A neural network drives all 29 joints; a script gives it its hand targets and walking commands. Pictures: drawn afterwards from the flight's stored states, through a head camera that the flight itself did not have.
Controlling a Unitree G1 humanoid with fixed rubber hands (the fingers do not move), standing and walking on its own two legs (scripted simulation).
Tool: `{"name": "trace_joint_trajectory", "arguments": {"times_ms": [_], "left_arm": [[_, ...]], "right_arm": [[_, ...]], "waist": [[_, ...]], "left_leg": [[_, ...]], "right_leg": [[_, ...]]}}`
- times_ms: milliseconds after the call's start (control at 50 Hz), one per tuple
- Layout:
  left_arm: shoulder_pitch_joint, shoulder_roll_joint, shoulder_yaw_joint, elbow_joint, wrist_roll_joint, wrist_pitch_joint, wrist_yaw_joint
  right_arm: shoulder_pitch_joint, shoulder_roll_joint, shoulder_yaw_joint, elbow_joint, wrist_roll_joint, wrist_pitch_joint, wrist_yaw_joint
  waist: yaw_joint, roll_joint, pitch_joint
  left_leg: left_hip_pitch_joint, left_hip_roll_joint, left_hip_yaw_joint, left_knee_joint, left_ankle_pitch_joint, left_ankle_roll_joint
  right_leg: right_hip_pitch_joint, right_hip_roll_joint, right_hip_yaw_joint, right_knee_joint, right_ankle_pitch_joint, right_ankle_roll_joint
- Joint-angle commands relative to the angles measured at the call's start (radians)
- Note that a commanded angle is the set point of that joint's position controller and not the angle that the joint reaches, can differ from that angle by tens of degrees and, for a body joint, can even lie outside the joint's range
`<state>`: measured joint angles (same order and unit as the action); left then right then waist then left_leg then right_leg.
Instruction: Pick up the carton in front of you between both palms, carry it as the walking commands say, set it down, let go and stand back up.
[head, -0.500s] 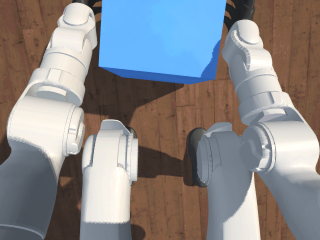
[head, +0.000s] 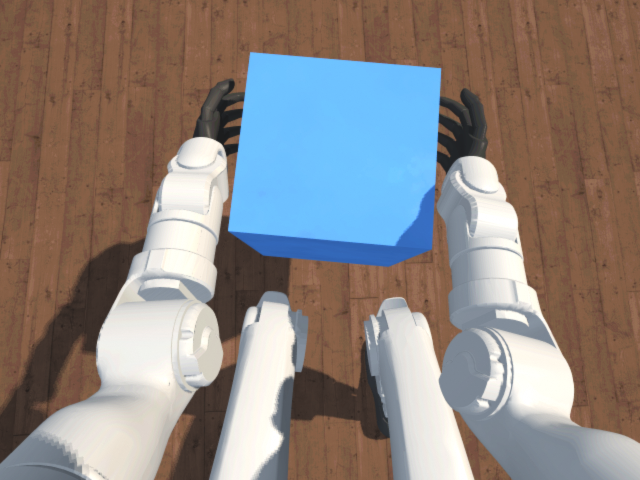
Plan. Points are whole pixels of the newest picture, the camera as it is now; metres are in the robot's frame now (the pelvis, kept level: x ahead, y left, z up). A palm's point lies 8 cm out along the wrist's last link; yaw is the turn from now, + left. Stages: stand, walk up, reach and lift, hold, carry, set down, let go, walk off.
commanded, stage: reach and lift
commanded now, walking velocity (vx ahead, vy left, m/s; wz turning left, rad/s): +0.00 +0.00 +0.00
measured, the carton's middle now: (333, 181) +0.47 +0.02 -0.14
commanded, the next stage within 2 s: none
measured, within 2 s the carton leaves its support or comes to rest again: neither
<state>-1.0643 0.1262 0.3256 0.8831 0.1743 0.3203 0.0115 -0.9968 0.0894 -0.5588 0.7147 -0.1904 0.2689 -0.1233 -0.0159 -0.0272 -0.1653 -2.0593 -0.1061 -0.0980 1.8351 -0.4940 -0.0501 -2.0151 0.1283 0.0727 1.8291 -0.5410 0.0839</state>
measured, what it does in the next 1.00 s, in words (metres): rises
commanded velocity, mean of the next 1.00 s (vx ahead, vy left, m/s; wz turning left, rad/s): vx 0.00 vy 0.00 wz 0.00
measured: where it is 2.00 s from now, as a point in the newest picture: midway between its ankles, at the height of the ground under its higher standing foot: (326, 399)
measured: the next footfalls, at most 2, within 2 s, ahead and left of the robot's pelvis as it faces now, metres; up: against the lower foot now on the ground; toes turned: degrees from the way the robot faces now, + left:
none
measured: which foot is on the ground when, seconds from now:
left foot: down 0.00-1.00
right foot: down 0.00-1.00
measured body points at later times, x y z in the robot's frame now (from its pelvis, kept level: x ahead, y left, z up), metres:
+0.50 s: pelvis +0.04 -0.01 +0.12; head +0.21 +0.01 +0.54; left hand +0.46 +0.17 +0.07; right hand +0.47 -0.13 +0.09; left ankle +0.12 +0.12 -0.44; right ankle +0.11 -0.14 -0.44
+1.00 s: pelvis +0.10 -0.01 +0.26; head +0.14 +0.00 +0.71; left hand +0.41 +0.16 +0.22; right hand +0.43 -0.14 +0.24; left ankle +0.11 +0.12 -0.44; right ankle +0.11 -0.14 -0.44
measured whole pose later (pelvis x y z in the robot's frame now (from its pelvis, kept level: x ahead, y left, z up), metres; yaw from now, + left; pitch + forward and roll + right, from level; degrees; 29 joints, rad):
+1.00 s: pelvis +0.10 -0.01 +0.26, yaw +2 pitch +15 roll +0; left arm -0.32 -0.10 0.26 0.56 0.18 0.35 0.04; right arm -0.33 0.17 -0.33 0.54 -0.19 0.29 -0.06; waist -0.01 -0.02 -0.18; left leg -0.72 -0.07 -0.14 0.79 -0.34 -0.02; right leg -0.69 0.08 0.15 0.80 -0.37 0.02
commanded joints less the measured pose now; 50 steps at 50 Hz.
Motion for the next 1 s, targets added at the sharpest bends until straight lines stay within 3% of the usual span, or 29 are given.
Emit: {"name": "trace_joint_trajectory", "arguments": {"times_ms": [0, 20, 40, 80, 100, 140, 180, 200, 260, 300, 400, 440, 520, 540, 580, 600, 620, 640, 660, 700, 720, 760, 780, 800, 840, 880, 900, 920, 980], "left_arm": [[-0.6, -1.034, -0.367, -0.11, -0.116, -0.051, -0.205], [-0.614, -1.032, -0.409, -0.188, -0.145, -0.057, -0.2], [-0.582, -1.032, -0.394, -0.132, -0.114, -0.038, -0.201], [-0.551, -1.125, -0.415, -0.133, -0.14, -0.023, -0.221], [-0.549, -1.063, -0.455, -0.217, -0.126, -0.027, -0.216], [-0.503, -1.095, -0.445, -0.173, -0.136, -0.015, -0.225], [-0.37, -1.137, -0.436, -0.126, -0.135, -0.008, -0.246], [-0.353, -1.117, -0.414, -0.146, -0.125, -0.016, -0.242], [-0.418, -1.137, -0.608, -0.331, -0.221, -0.03, -0.231], [-0.385, -1.115, -0.566, -0.321, -0.214, -0.03, -0.211], [-0.313, -1.148, -0.538, -0.25, -0.182, -0.026, -0.222], [-0.262, -1.141, -0.565, -0.297, -0.187, -0.031, -0.218], [-0.175, -1.158, -0.523, -0.229, -0.162, -0.039, -0.216], [-0.136, -1.166, -0.541, -0.244, -0.161, -0.032, -0.211], [-0.092, -1.162, -0.525, -0.267, -0.138, -0.041, -0.217], [-0.111, -1.168, -0.542, -0.269, -0.146, -0.054, -0.206], [-0.083, -1.204, -0.544, -0.264, -0.16, -0.056, -0.208], [-0.085, -1.233, -0.577, -0.287, -0.174, -0.061, -0.205], [-0.065, -1.206, -0.58, -0.314, -0.154, -0.064, -0.197], [0.044, -1.193, -0.547, -0.269, -0.114, -0.067, -0.189], [-0.009, -1.194, -0.596, -0.309, -0.159, -0.069, -0.193], [0.041, -1.184, -0.592, -0.334, -0.138, -0.053, -0.199], [0.121, -1.227, -0.589, -0.294, -0.128, -0.045, -0.199], [0.148, -1.206, -0.591, -0.325, -0.127, -0.039, -0.203], [0.127, -1.205, -0.641, -0.388, -0.154, -0.038, -0.203], [0.137, -1.156, -0.621, -0.437, -0.139, -0.039, -0.201], [0.178, -1.2, -0.643, -0.42, -0.153, -0.029, -0.196], [0.177, -1.201, -0.64, -0.418, -0.143, -0.028, -0.195], [0.159, -1.184, -0.609, -0.41, -0.126, 0.004, -0.199]], "right_arm": [[-0.655, 1.005, 0.572, 0.019, 0.157, 0.008, 0.254], [-0.593, 0.997, 0.611, 0.013, 0.144, 0.018, 0.247], [-0.593, 1.018, 0.599, 0.029, 0.152, 0.018, 0.252], [-0.558, 0.994, 0.621, 0.004, 0.152, 0.033, 0.254], [-0.54, 1.045, 0.611, 0.055, 0.143, 0.047, 0.25], [-0.483, 1.023, 0.654, -0.001, 0.149, 0.05, 0.245], [-0.394, 1.039, 0.671, -0.007, 0.124, 0.055, 0.241], [-0.429, 1.072, 0.686, -0.022, 0.147, 0.055, 0.247], [-0.327, 1.071, 0.798, -0.11, 0.212, 0.037, 0.24], [-0.392, 1.083, 0.826, -0.136, 0.252, 0.038, 0.231], [-0.257, 1.021, 0.762, -0.058, 0.157, 0.046, 0.226], [-0.21, 1.09, 0.818, -0.07, 0.201, 0.037, 0.231], [-0.183, 1.038, 0.73, -0.035, 0.153, 0.027, 0.237], [-0.121, 1.076, 0.719, -0.022, 0.15, 0.031, 0.253], [-0.054, 1.082, 0.717, -0.015, 0.111, 0.034, 0.255], [-0.007, 1.111, 0.699, 0.033, 0.098, 0.032, 0.254], [-0.06, 1.04, 0.723, -0.027, 0.122, 0.012, 0.256], [-0.046, 1.046, 0.744, -0.097, 0.13, 0.004, 0.26], [-0.06, 1.044, 0.777, -0.036, 0.126, 0.007, 0.271], [0.039, 1.085, 0.772, -0.026, 0.112, 0.01, 0.273], [0.084, 1.056, 0.741, 0.017, 0.109, 0.022, 0.279], [0.12, 1.07, 0.751, -0.012, 0.112, 0.021, 0.287], [0.103, 1.076, 0.782, -0.096, 0.128, 0.015, 0.285], [0.121, 1.056, 0.812, -0.074, 0.123, 0.028, 0.293], [0.208, 1.081, 0.806, -0.067, 0.123, 0.031, 0.297], [0.251, 1.059, 0.789, -0.028, 0.095, 0.055, 0.306], [0.278, 1.053, 0.787, -0.051, 0.081, 0.056, 0.295], [0.25, 1.043, 0.819, -0.092, 0.112, 0.059, 0.294], [0.193, 1.058, 0.83, -0.093, 0.127, 0.081, 0.303]], "waist": [[0.043, 0.063, -0.957], [0.007, 0.034, -0.944], [0.075, 0.083, -0.954], [0.003, 0.056, -0.984], [0.066, 0.079, -0.998], [0.019, 0.05, -0.966], [0.034, 0.046, -0.96], [0.061, -0.027, -0.931], [0.014, 0.1, -1.069], [0.081, 0.065, -1.019], [0.0, 0.035, -0.767], [0.036, 0.051, -0.828], [0.021, 0.039, -0.662], [0.049, 0.108, -0.689], [0.036, 0.043, -0.635], [-0.012, 0.012, -0.624], [0.011, 0.05, -0.648], [-0.023, 0.089, -0.696], [0.04, 0.058, -0.672], [0.055, 0.049, -0.594], [-0.027, 0.026, -0.599], [0.046, 0.073, -0.606], [0.014, 0.067, -0.563], [0.053, 0.061, -0.562], [-0.016, 0.035, -0.56], [0.034, 0.017, -0.461], [-0.025, -0.005, -0.434], [0.02, 0.079, -0.468], [0.035, 0.006, -0.361]], "left_leg": [[0.681, -0.049, 0.14, -0.253, 0.1, 0.055], [0.671, -0.044, 0.137, -0.272, 0.15, 0.042], [0.678, -0.055, 0.17, -0.273, 0.111, 0.04], [0.76, -0.053, 0.155, -0.304, 0.137, 0.037], [0.785, -0.055, 0.147, -0.318, 0.105, 0.047], [0.781, -0.049, 0.155, -0.334, 0.133, 0.028], [0.795, -0.059, 0.163, -0.37, 0.151, 0.046], [0.826, -0.054, 0.137, -0.389, 0.167, 0.057], [0.94, -0.057, 0.148, -0.397, 0.323, 0.015], [1.001, -0.06, 0.135, -0.427, 0.317, 0.023], [0.989, -0.063, 0.117, -0.553, 0.154, 0.028], [1.055, -0.051, 0.118, -0.572, 0.218, 0.03], [1.102, -0.038, 0.071, -0.683, 0.196, 0.039], [1.183, -0.045, 0.088, -0.719, 0.213, 0.026], [1.202, -0.045, 0.083, -0.749, 0.246, 0.032], [1.259, -0.039, 0.061, -0.786, 0.248, 0.038], [1.245, -0.041, 0.068, -0.785, 0.269, 0.026], [1.286, -0.034, 0.061, -0.794, 0.297, 0.028], [1.323, -0.04, 0.057, -0.816, 0.309, 0.025], [1.364, -0.029, 0.05, -0.866, 0.348, 0.036], [1.403, -0.019, 0.038, -0.894, 0.353, 0.03], [1.454, -0.029, 0.057, -0.943, 0.359, 0.026], [1.487, -0.017, 0.031, -0.972, 0.406, 0.036], [1.52, -0.019, 0.04, -0.992, 0.386, 0.031], [1.6, -0.009, 0.018, -1.016, 0.439, 0.033], [1.572, -0.018, 0.041, -1.079, 0.465, 0.033], [1.651, -0.002, 0.006, -1.118, 0.489, 0.034], [1.688, -0.009, 0.016, -1.12, 0.478, 0.04], [1.688, -0.008, 0.028, -1.161, 0.396, 0.047]], "right_leg": [[0.407, 0.081, -0.162, -0.19, 0.09, -0.048], [0.438, 0.083, -0.173, -0.218, 0.154, -0.038], [0.447, 0.067, -0.14, -0.249, 0.1, -0.037], [0.521, 0.075, -0.155, -0.283, 0.117, -0.044], [0.482, 0.08, -0.155, -0.254, 0.095, -0.04], [0.562, 0.073, -0.138, -0.335, 0.113, -0.035], [0.653, 0.062, -0.129, -0.368, 0.164, -0.029], [0.627, 0.071, -0.138, -0.371, 0.152, -0.021], [0.762, 0.072, -0.116, -0.389, 0.339, -0.023], [0.78, 0.068, -0.091, -0.412, 0.291, -0.028], [0.859, 0.054, -0.082, -0.561, 0.168, -0.036], [0.9, 0.059, -0.079, -0.58, 0.235, -0.034], [0.926, 0.046, -0.08, -0.658, 0.197, -0.044], [0.994, 0.037, -0.054, -0.692, 0.21, -0.061], [1.021, 0.035, -0.041, -0.754, 0.254, -0.054], [1.045, 0.04, -0.055, -0.775, 0.248, -0.052], [1.107, 0.031, -0.041, -0.773, 0.286, -0.067], [1.172, 0.025, -0.021, -0.794, 0.329, -0.067], [1.101, 0.035, -0.041, -0.792, 0.304, -0.063], [1.165, 0.022, -0.017, -0.858, 0.339, -0.059], [1.2, 0.022, -0.046, -0.883, 0.341, -0.056], [1.259, 0.02, -0.012, -0.945, 0.344, -0.071], [1.275, 0.013, -0.004, -0.974, 0.372, -0.065], [1.32, 0.014, -0.014, -0.978, 0.371, -0.059], [1.398, 0.012, -0.004, -1.032, 0.427, -0.071], [1.464, -0.009, 0.015, -1.095, 0.502, -0.072], [1.493, -0.003, 0.006, -1.123, 0.5, -0.073], [1.515, -0.013, 0.03, -1.124, 0.493, -0.07], [1.598, -0.023, 0.032, -1.203, 0.398, -0.077]]}}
